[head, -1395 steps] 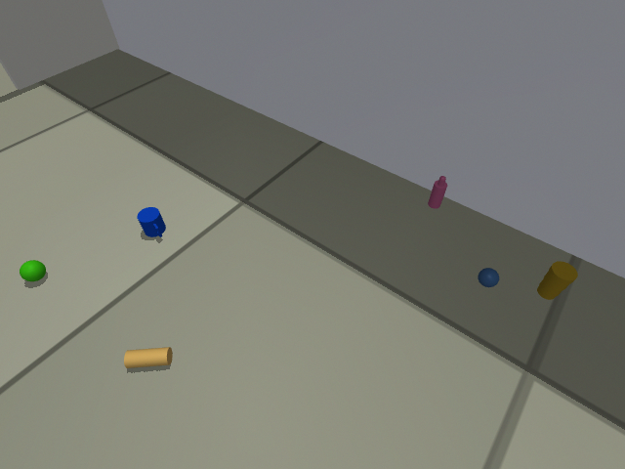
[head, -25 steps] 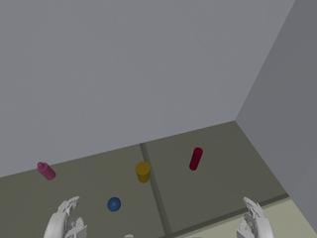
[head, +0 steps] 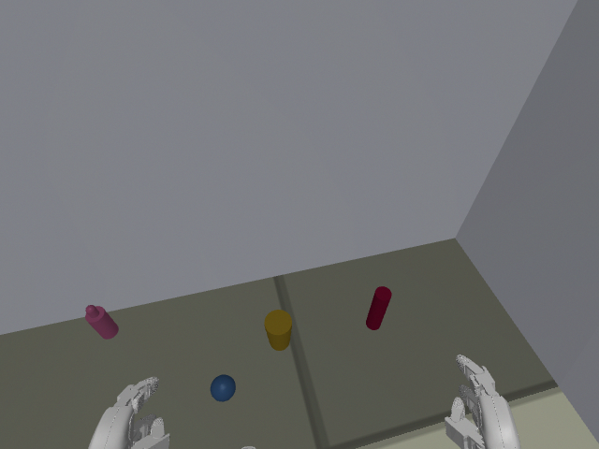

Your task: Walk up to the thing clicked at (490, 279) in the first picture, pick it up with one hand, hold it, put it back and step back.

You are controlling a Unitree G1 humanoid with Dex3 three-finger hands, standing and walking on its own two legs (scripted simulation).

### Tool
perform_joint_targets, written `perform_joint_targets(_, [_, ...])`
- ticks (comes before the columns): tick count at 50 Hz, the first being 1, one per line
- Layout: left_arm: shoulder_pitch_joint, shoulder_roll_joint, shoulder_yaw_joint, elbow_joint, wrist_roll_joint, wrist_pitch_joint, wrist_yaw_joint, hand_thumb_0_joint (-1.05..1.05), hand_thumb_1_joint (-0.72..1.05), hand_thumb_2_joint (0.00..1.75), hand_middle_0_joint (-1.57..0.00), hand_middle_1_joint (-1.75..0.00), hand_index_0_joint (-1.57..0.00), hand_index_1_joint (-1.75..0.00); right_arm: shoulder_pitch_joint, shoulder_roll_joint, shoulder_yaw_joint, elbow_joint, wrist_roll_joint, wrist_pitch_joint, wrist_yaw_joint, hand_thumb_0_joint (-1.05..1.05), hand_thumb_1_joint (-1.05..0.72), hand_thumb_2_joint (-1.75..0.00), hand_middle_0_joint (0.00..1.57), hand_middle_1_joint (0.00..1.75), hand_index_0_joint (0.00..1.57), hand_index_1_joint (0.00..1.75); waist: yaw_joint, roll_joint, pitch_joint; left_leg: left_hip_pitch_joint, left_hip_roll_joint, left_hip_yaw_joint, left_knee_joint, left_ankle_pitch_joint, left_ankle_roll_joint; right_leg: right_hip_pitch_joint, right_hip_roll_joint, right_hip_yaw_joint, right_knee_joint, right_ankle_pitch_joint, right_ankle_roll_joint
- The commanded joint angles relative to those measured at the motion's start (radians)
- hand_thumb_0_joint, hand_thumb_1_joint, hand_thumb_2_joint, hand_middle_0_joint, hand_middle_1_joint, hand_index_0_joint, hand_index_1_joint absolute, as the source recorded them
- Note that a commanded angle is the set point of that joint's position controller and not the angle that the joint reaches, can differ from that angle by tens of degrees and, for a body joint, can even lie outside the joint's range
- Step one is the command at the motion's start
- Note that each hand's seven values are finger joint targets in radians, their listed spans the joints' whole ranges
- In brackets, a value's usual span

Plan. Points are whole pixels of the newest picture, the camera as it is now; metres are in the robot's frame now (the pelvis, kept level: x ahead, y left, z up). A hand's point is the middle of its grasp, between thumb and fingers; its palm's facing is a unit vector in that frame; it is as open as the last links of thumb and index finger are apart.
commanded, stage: home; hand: left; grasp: from above
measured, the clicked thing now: (223, 387) +0.43 +0.23 -0.68
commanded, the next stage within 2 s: stand in 1.52 s
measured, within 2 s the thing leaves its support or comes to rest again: neither
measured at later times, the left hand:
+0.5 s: hand (163, 441) +0.16 +0.18 -0.04, palm faces +0.04 -0.98 -0.21, open 7.4 cm
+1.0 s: hand (164, 437) +0.17 +0.18 -0.04, palm faces +0.04 -0.98 -0.21, open 7.4 cm
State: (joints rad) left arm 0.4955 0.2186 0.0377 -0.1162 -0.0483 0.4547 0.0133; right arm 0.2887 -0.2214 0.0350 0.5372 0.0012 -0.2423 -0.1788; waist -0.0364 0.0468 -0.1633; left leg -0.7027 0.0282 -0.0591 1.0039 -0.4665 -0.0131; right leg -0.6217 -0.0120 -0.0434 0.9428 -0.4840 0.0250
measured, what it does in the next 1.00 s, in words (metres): stands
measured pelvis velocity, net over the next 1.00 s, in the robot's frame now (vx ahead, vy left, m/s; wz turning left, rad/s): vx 0.00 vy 0.00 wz -0.01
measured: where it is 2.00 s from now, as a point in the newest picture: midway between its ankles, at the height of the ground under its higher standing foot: outside the picture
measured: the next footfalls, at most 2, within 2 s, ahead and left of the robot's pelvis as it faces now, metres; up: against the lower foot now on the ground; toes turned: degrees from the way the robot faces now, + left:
none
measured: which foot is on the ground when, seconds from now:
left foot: down 0.00-1.00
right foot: down 0.00-1.00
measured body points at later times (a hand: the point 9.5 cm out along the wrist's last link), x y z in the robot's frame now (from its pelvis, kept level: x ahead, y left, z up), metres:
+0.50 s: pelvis +0.00 +0.00 +0.00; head +0.01 +0.00 +0.45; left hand +0.16 +0.23 -0.03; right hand +0.15 -0.25 -0.06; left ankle +0.02 +0.12 -0.68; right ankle -0.01 -0.14 -0.68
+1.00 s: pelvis +0.00 +0.00 +0.00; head +0.01 +0.00 +0.45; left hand +0.16 +0.23 -0.03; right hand +0.16 -0.25 -0.06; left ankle +0.02 +0.12 -0.68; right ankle -0.01 -0.14 -0.68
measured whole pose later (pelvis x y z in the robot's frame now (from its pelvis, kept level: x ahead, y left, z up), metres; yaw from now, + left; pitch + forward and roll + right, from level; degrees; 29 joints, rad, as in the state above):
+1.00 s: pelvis +0.00 +0.00 +0.00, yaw +0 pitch +10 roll -3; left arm 0.50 0.23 0.03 -0.13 -0.05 0.45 0.02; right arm 0.30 -0.22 0.02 0.54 0.00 -0.24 -0.18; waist -0.04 0.05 -0.17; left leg -0.70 0.03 -0.05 1.01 -0.48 -0.01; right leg -0.63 -0.01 -0.04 0.95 -0.49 0.03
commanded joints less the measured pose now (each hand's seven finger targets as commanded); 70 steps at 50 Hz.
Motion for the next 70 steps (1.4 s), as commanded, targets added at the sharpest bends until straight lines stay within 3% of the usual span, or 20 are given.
perform_joint_targets(1, [-0.028, 0.1, 0.052, -0.202, 0.002, -0.052, 0.006, 0.0, 0.82, 0.85, -0.19, -0.29, -0.19, -0.28, -0.07, -0.121, -0.05, -0.153, 0.0, -0.067, -0.017, 0.0, -0.9, -0.9, 0.2, 0.3, 0.2, 0.3, -0.007, -0.006, -0.056, 0.123, -0.024, 0.019, -0.167, 0.159, 0.026, -0.002, 0.037, -0.026, -0.161, 0.16, -0.02])
perform_joint_targets(7, [-0.032, 0.11, 0.061, -0.21, 0.001, -0.056, 0.009, 0.0, 0.89, 0.9, -0.2, -0.3, -0.2, -0.3, -0.065, -0.119, -0.053, -0.151, 0.002, -0.07, -0.02, 0.0, -0.9, -0.9, 0.2, 0.3, 0.2, 0.3, -0.001, -0.012, -0.079, 0.121, -0.026, 0.021, -0.154, 0.185, 0.026, 0.007, 0.033, -0.021, -0.162, 0.185, -0.019])
perform_joint_targets(13, [-0.039, 0.125, 0.075, -0.221, 0.002, -0.059, 0.008, 0.0, 0.9, 0.9, -0.2, -0.3, -0.2, -0.3, -0.067, -0.124, -0.057, -0.149, 0.001, -0.073, -0.021, 0.0, -0.9, -0.9, 0.2, 0.3, 0.2, 0.3, 0.002, 0.001, -0.059, 0.117, -0.022, 0.021, -0.171, 0.125, 0.025, -0.006, 0.036, -0.022, -0.165, 0.129, -0.021])
perform_joint_targets(14, [-0.006, 0.094, 0.051, -0.175, 0.005, -0.051, 0.007, 0.0, 0.89, 0.89, -0.2, -0.3, -0.2, -0.3, -0.065, -0.116, -0.053, -0.146, 0.001, -0.074, -0.022, 0.0, -0.9, -0.9, 0.2, 0.3, 0.2, 0.3, -0.003, -0.011, -0.057, 0.113, -0.023, 0.02, -0.164, 0.147, 0.024, -0.005, 0.034, -0.021, -0.164, 0.147, -0.021])
perform_joint_targets(17, [-0.01, 0.093, 0.048, -0.179, 0.003, -0.045, 0.008, 0.0, 0.9, 0.9, -0.2, -0.3, -0.2, -0.3, -0.069, -0.117, -0.051, -0.152, 0.004, -0.073, -0.022, 0.0, -0.9, -0.9, 0.2, 0.3, 0.2, 0.3, -0.002, -0.007, -0.047, 0.106, -0.023, 0.017, -0.166, 0.149, 0.025, -0.009, 0.035, -0.023, -0.163, 0.152, -0.021])
perform_joint_targets(19, [-0.032, 0.134, 0.079, -0.216, 0.001, -0.052, 0.011, 0.0, 0.9, 0.9, -0.2, -0.3, -0.2, -0.3, -0.068, -0.127, -0.057, -0.15, 0.004, -0.072, -0.022, 0.0, -0.9, -0.9, 0.2, 0.3, 0.2, 0.3, 0.004, -0.008, -0.06, 0.112, -0.021, 0.017, -0.168, 0.144, 0.026, 0.001, 0.036, -0.023, -0.159, 0.143, -0.022])
perform_joint_targets(20, [-0.025, 0.118, 0.054, -0.206, 0.004, -0.052, 0.008, 0.0, 0.9, 0.9, -0.2, -0.3, -0.2, -0.3, -0.07, -0.126, -0.055, -0.15, 0.002, -0.073, -0.021, 0.0, -0.9, -0.9, 0.2, 0.3, 0.2, 0.3, -0.005, 0.004, -0.044, 0.116, -0.019, 0.016, -0.174, 0.141, 0.024, -0.011, 0.039, -0.024, -0.153, 0.141, -0.023])
perform_joint_targets(22, [-0.023, 0.121, 0.063, -0.213, -0.001, -0.051, 0.009, 0.0, 0.9, 0.9, -0.2, -0.3, -0.2, -0.3, -0.061, -0.128, -0.057, -0.149, 0.004, -0.068, -0.02, 0.0, -0.9, -0.9, 0.2, 0.3, 0.2, 0.3, 0.0, 0.014, -0.062, 0.121, -0.017, 0.009, -0.176, 0.151, 0.022, -0.01, 0.039, -0.026, -0.148, 0.148, -0.025])
perform_joint_targets(24, [-0.021, 0.091, 0.036, -0.206, -0.003, -0.049, 0.006, 0.0, 0.9, 0.9, -0.2, -0.3, -0.2, -0.3, -0.058, -0.12, -0.052, -0.152, 0.004, -0.071, -0.019, 0.0, -0.9, -0.9, 0.2, 0.3, 0.2, 0.3, -0.008, 0.003, -0.065, 0.124, -0.019, 0.012, -0.166, 0.171, 0.023, -0.006, 0.039, -0.027, -0.151, 0.166, -0.024])
perform_joint_targets(25, [-0.021, 0.117, 0.065, -0.212, -0.005, -0.05, 0.011, 0.0, 0.9, 0.9, -0.2, -0.3, -0.2, -0.3, -0.063, -0.128, -0.058, -0.15, 0.004, -0.07, -0.02, 0.0, -0.9, -0.9, 0.2, 0.3, 0.2, 0.3, -0.002, -0.012, -0.062, 0.121, -0.017, 0.014, -0.165, 0.172, 0.024, 0.001, 0.038, -0.028, -0.151, 0.165, -0.023])
perform_joint_targets(31, [-0.026, 0.103, 0.045, -0.212, -0.002, -0.053, 0.009, 0.0, 0.9, 0.9, -0.2, -0.3, -0.2, -0.3, -0.062, -0.121, -0.053, -0.149, 0.003, -0.069, -0.019, 0.0, -0.9, -0.9, 0.2, 0.3, 0.2, 0.3, -0.001, -0.003, -0.066, 0.121, -0.018, 0.011, -0.161, 0.195, 0.023, 0.0, 0.038, -0.028, -0.144, 0.184, -0.024])
perform_joint_targets(32, [-0.007, 0.125, 0.073, -0.212, -0.004, -0.052, 0.011, 0.0, 0.9, 0.9, -0.2, -0.3, -0.2, -0.3, -0.057, -0.129, -0.06, -0.151, 0.002, -0.068, -0.019, 0.0, -0.9, -0.9, 0.2, 0.3, 0.2, 0.3, 0.0, 0.002, -0.092, 0.133, -0.019, 0.016, -0.151, 0.226, 0.023, 0.016, 0.037, -0.025, -0.14, 0.212, -0.025])
perform_joint_targets(36, [-0.024, 0.1, 0.034, -0.207, 0.001, -0.05, 0.008, 0.0, 0.9, 0.9, -0.2, -0.3, -0.2, -0.3, -0.061, -0.123, -0.055, -0.155, 0.002, -0.065, -0.019, 0.0, -0.9, -0.9, 0.2, 0.3, 0.2, 0.3, -0.007, 0.0, -0.065, 0.127, -0.019, 0.015, -0.158, 0.208, 0.023, -0.003, 0.036, -0.024, -0.143, 0.199, -0.024])
perform_joint_targets(39, [-0.022, 0.122, 0.067, -0.212, -0.001, -0.051, 0.011, 0.0, 0.9, 0.9, -0.2, -0.3, -0.2, -0.3, -0.059, -0.128, -0.061, -0.153, 0.001, -0.064, -0.02, 0.0, -0.9, -0.9, 0.2, 0.3, 0.2, 0.3, -0.003, -0.005, -0.092, 0.134, -0.017, 0.014, -0.153, 0.225, 0.023, 0.016, 0.037, -0.025, -0.144, 0.21, -0.023])
perform_joint_targets(43, [-0.027, 0.108, 0.045, -0.211, 0.001, -0.052, 0.008, 0.0, 0.9, 0.9, -0.2, -0.3, -0.2, -0.3, -0.06, -0.121, -0.057, -0.152, 0.001, -0.063, -0.02, 0.0, -0.9, -0.9, 0.2, 0.3, 0.2, 0.3, -0.008, 0.007, -0.069, 0.13, -0.02, 0.018, -0.152, 0.214, 0.023, -0.002, 0.035, -0.022, -0.147, 0.206, -0.022])
perform_joint_targets(48, [-0.009, 0.117, 0.054, -0.211, 0.002, -0.049, 0.011, 0.0, 0.9, 0.9, -0.2, -0.3, -0.2, -0.3, -0.059, -0.124, -0.06, -0.159, 0.001, -0.058, -0.019, 0.0, -0.9, -0.9, 0.2, 0.3, 0.2, 0.3, -0.005, -0.002, -0.088, 0.134, -0.021, 0.023, -0.141, 0.247, 0.024, 0.013, 0.033, -0.019, -0.144, 0.242, -0.02])
perform_joint_targets(53, [-0.027, 0.116, 0.054, -0.212, 0.0, -0.05, 0.011, 0.0, 0.9, 0.9, -0.2, -0.3, -0.2, -0.3, -0.066, -0.13, -0.06, -0.157, 0.002, -0.058, -0.017, 0.0, -0.9, -0.9, 0.2, 0.3, 0.2, 0.3, -0.002, 0.012, -0.041, 0.116, -0.013, 0.008, -0.175, 0.148, 0.022, -0.016, 0.039, -0.029, -0.145, 0.145, -0.025])
perform_joint_targets(63, [-0.021, 0.118, 0.054, -0.222, -0.002, -0.052, 0.013, 0.0, 0.9, 0.9, -0.2, -0.3, -0.2, -0.3, -0.065, -0.128, -0.061, -0.166, 0.006, -0.057, -0.019, 0.0, -0.9, -0.9, 0.2, 0.3, 0.2, 0.3, -0.003, -0.008, -0.055, 0.108, -0.017, 0.015, -0.161, 0.15, 0.025, -0.01, 0.036, -0.024, -0.151, 0.148, -0.024])
perform_joint_targets(65, [-0.016, 0.121, 0.061, -0.231, -0.004, -0.05, 0.013, 0.0, 0.9, 0.9, -0.2, -0.3, -0.2, -0.3, -0.059, -0.126, -0.061, -0.166, 0.004, -0.059, -0.019, 0.0, -0.9, -0.9, 0.2, 0.3, 0.2, 0.3, -0.003, 0.0, -0.094, 0.125, -0.017, 0.012, -0.149, 0.207, 0.024, 0.008, 0.036, -0.025, -0.138, 0.2, -0.024])
perform_joint_targets(70, [-0.016, 0.119, 0.052, -0.206, -0.002, -0.049, 0.013, 0.0, 0.9, 0.9, -0.2, -0.3, -0.2, -0.3, -0.065, -0.126, -0.058, -0.163, 0.006, -0.052, -0.018, 0.0, -0.9, -0.9, 0.2, 0.3, 0.2, 0.3, -0.005, -0.006, -0.057, 0.108, -0.018, 0.017, -0.155, 0.171, 0.026, -0.006, 0.035, -0.022, -0.148, 0.17, -0.023])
